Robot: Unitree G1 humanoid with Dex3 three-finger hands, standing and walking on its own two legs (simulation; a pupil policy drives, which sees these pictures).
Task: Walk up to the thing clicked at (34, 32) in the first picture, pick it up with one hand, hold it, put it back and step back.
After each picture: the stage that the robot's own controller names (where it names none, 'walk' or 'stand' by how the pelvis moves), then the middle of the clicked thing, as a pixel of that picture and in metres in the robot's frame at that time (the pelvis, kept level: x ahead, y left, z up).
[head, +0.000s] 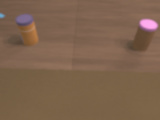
stand; (27, 30) +0.58 +0.27 +0.08
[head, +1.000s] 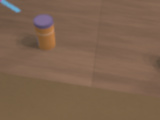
walk; (45, 33) +0.51 +0.18 +0.09
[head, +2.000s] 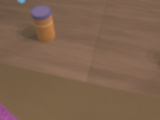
stand; (44, 24) +0.53 +0.18 +0.10
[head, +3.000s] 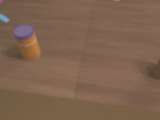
stand; (27, 43) +0.47 +0.23 +0.10
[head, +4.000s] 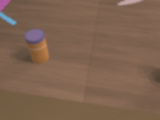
stand; (37, 47) +0.47 +0.20 +0.08
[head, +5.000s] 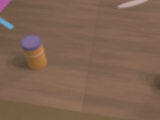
stand; (34, 53) +0.44 +0.20 +0.07
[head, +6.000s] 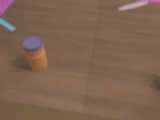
stand; (36, 54) +0.44 +0.20 +0.07
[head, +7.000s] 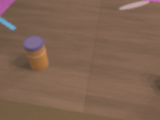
rise first; (36, 54) +0.44 +0.20 +0.07
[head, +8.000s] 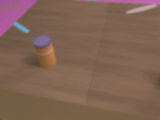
rise first; (45, 52) +0.47 +0.22 +0.08
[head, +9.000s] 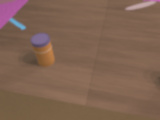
go down; (43, 50) +0.46 +0.21 +0.08
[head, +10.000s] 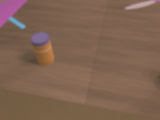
go down; (43, 49) +0.46 +0.21 +0.08
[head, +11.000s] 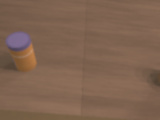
go down; (22, 52) +0.42 +0.19 +0.09
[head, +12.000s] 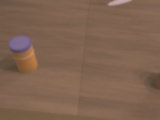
approach; (24, 55) +0.43 +0.20 +0.08
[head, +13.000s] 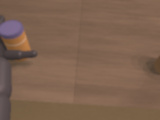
close; (16, 41) +0.45 +0.21 +0.11
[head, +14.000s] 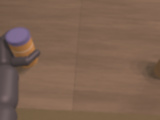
lift; (23, 48) +0.43 +0.19 +0.11
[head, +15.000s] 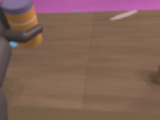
lift; (23, 22) +0.35 +0.16 +0.31
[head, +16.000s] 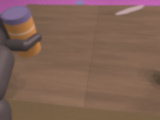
hold; (23, 32) +0.36 +0.18 +0.26
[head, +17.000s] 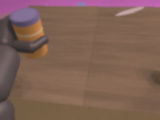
hold; (30, 34) +0.35 +0.16 +0.26
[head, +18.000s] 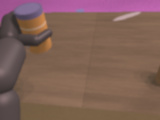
crouch; (34, 29) +0.36 +0.15 +0.29
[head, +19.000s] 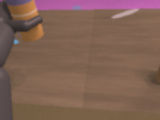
crouch; (26, 17) +0.40 +0.17 +0.30
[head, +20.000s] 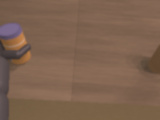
lower; (15, 44) +0.45 +0.21 +0.10
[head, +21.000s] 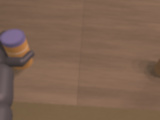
lower; (18, 50) +0.42 +0.22 +0.11
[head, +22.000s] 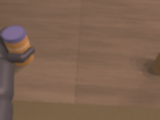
lower; (19, 46) +0.44 +0.21 +0.11
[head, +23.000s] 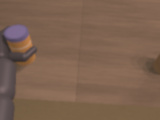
lower; (21, 45) +0.44 +0.21 +0.11
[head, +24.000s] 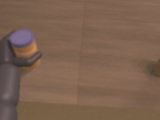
loosen; (26, 50) +0.43 +0.19 +0.11
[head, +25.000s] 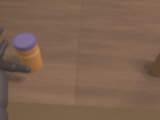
withdraw; (28, 53) +0.41 +0.18 +0.11
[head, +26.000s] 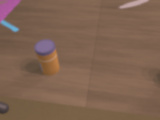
sink last; (47, 58) +0.42 +0.17 +0.09
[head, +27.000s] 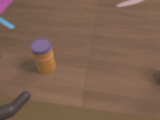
stand; (44, 57) +0.42 +0.18 +0.08
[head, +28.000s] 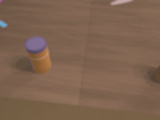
stand; (39, 55) +0.42 +0.18 +0.08
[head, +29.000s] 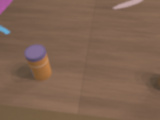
walk; (39, 63) +0.40 +0.18 +0.08
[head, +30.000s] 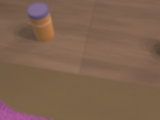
walk; (41, 23) +0.51 +0.17 +0.10
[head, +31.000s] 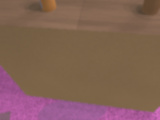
walk; out of the picture +0.71 +0.22 +0.10
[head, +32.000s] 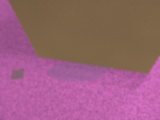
walk; out of the picture +1.04 +0.17 +0.10
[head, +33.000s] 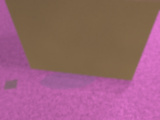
stand; out of the picture +1.17 +0.22 +0.09
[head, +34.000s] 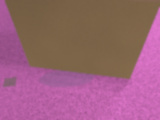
stand; out of the picture +1.18 +0.22 +0.07
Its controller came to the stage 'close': yes
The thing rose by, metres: 0.23
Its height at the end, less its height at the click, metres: +0.00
